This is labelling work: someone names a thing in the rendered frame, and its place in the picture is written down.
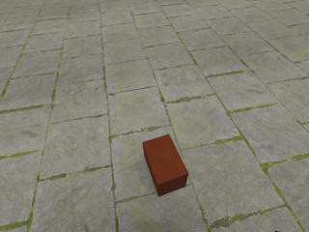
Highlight carton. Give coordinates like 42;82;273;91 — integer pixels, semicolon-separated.
142;133;189;197

